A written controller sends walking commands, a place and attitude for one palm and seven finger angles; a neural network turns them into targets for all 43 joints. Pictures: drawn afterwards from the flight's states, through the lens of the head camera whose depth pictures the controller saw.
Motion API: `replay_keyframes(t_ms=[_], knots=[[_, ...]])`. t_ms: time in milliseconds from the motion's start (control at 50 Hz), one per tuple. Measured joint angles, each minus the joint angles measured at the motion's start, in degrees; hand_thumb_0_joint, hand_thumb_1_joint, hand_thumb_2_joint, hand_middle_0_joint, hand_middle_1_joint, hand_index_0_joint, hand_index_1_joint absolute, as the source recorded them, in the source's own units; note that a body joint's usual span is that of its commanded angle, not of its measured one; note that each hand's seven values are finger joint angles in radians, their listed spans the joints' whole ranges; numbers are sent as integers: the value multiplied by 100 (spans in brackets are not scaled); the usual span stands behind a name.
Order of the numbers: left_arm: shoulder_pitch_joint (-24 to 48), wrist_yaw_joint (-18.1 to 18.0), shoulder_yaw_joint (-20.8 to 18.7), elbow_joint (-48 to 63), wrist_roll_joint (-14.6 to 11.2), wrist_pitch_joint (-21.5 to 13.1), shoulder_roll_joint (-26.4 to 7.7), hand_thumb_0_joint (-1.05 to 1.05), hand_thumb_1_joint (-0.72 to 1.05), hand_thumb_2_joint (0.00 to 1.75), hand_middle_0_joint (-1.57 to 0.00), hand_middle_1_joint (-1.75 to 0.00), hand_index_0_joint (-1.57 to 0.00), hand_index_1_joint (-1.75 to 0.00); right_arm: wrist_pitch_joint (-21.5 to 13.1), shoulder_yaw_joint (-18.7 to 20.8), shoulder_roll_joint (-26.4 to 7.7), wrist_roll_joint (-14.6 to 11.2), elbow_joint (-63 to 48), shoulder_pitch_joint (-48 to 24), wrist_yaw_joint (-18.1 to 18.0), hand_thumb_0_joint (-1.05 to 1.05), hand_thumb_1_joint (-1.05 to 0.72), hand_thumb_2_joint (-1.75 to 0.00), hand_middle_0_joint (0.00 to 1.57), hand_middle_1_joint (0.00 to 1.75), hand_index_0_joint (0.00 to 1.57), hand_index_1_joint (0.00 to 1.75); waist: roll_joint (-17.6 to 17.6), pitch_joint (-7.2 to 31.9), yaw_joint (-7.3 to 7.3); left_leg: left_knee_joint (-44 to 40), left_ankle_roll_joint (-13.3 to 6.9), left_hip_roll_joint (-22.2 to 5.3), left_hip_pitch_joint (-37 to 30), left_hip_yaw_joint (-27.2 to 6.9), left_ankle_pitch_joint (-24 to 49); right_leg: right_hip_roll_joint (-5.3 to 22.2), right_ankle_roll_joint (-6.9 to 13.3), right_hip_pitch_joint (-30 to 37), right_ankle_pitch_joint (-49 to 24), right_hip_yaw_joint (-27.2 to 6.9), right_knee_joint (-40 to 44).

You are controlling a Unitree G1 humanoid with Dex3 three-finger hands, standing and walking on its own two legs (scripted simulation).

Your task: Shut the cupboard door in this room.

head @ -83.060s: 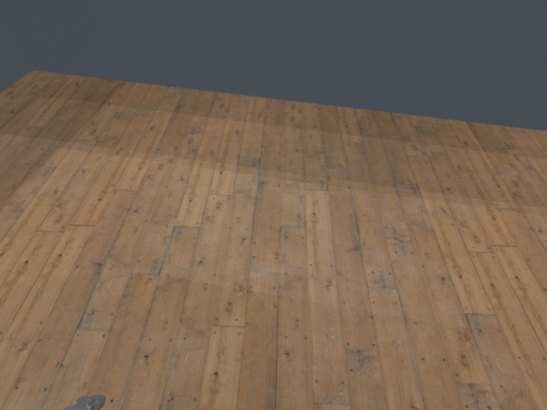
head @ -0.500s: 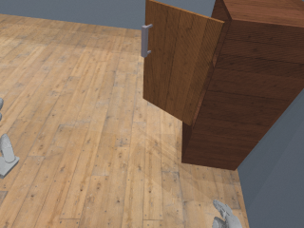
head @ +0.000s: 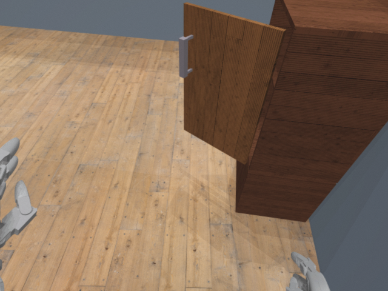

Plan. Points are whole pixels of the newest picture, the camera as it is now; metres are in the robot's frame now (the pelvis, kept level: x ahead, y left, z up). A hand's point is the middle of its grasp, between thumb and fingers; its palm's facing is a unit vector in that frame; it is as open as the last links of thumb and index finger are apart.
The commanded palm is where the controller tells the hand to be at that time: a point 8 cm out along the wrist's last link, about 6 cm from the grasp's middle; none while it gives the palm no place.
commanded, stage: let the arm hang, fingers relaxed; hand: left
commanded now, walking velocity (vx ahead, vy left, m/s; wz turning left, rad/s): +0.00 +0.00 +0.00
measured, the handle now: (187, 56) +0.91 +0.08 +0.07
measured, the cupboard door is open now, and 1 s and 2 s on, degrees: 59 59 59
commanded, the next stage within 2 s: look to check the result in 1.08 s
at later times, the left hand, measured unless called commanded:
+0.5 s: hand out of the picture -0.08 +0.21 -0.17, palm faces +0.03 -0.98 -0.20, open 7.2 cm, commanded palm none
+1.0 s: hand out of the picture -0.05 +0.18 -0.17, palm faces +0.03 -0.99 -0.15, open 7.3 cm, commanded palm none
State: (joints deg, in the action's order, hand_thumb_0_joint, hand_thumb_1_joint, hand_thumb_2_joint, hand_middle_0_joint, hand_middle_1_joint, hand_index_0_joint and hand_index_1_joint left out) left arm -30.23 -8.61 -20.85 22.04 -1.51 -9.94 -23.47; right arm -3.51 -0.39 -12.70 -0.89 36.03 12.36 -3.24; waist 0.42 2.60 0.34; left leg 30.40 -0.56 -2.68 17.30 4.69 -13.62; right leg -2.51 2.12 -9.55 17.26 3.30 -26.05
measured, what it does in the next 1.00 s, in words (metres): stands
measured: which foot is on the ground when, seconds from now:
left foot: down 0.00-1.00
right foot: down 0.00-1.00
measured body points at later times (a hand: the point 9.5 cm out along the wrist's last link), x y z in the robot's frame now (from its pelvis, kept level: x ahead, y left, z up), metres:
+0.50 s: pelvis -0.03 +0.02 +0.00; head -0.01 +0.04 +0.45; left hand -0.08 +0.26 -0.16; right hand -0.04 -0.21 -0.15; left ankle +0.02 +0.11 -0.74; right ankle -0.04 -0.09 -0.74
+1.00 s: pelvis -0.03 +0.03 +0.01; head -0.04 +0.04 +0.46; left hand -0.05 +0.24 -0.16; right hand -0.04 -0.18 -0.15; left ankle +0.02 +0.11 -0.74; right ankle -0.04 -0.09 -0.74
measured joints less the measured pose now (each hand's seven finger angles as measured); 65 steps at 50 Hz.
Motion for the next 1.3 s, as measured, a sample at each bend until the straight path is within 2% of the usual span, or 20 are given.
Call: replay_keyframes(t_ms=[20,60,120,200,260,300,400,560,780,1000,1300], knots=[[263,153,258,-481,83,71,-25,0,90,90,-21,-30,-21,-30,-49,8,-103,14,139,-49,131,1,-91,-90,20,30,20,30,78,9,-46,91,-17,26,86,-30,-15,28,-10,-82,38,35,-111],[824,454,845,-1763,194,434,55,0,90,90,-20,-30,-20,-30,26,8,-322,78,430,-202,298,1,-91,-90,20,30,20,30,259,43,-100,260,-81,87,236,-54,-89,97,-38,-262,154,70,-380],[1415,718,1549,-3805,274,954,368,0,90,90,-20,-30,-20,-30,238,-13,-454,162,749,-413,380,1,-91,-90,20,30,20,30,352,-37,-17,418,-155,186,320,-31,-123,213,-84,-410,291,63,-704],[1640,808,2110,-5809,287,1283,865,0,91,90,-20,-30,-20,-30,398,-69,-324,243,1043,-388,392,0,-91,-90,20,30,20,30,77,-304,159,322,-190,279,196,9,-36,314,-130,-378,314,35,-813],[1541,815,2308,-6809,269,1348,1243,1,91,90,-20,-30,-20,-30,489,-124,-169,260,1389,-198,371,0,-91,-90,20,30,20,30,-159,-463,179,104,-189,280,56,-14,90,298,-132,-225,177,58,-575],[1480,670,2102,-7215,218,1265,1271,-1,97,90,-21,-30,-20,-30,538,-133,-32,257,1668,-12,344,0,-91,-90,20,30,20,30,-283,-523,118,-40,-176,265,13,-74,187,264,-114,-129,56,117,-353],[1219,719,2051,-8024,242,1178,1123,-2,99,90,-21,-30,-20,-30,614,-83,196,246,2281,353,270,0,-91,-90,20,30,20,30,-297,-583,3,-324,-179,251,-96,-134,354,218,-109,70,-196,173,106],[858,691,2076,-8792,237,1114,1214,0,94,90,-20,-30,-20,-30,540,-15,370,189,2749,586,184,0,-91,-90,20,30,20,30,-69,-582,8,-614,-267,322,-312,-28,482,285,-195,228,-338,74,338],[957,638,2098,-8835,266,1033,1539,0,92,90,-20,-30,-20,-30,463,16,573,193,2852,535,163,0,-91,-90,20,30,20,30,-29,-373,29,-771,-337,409,-408,99,558,382,-262,173,-324,-48,241],[1143,636,2095,-8706,283,968,1710,0,91,90,-20,-30,-20,-30,405,63,544,197,2836,540,148,0,-92,-90,20,30,20,30,-93,-261,56,-867,-327,420,-457,121,612,391,-260,170,-333,-72,240],[1142,650,2051,-8789,265,973,1451,0,91,90,-20,-30,-20,-30,426,81,404,188,2898,549,157,0,-91,-90,20,30,20,30,-61,-424,78,-836,-258,343,-474,78,600,310,-191,238,-357,-38,310]])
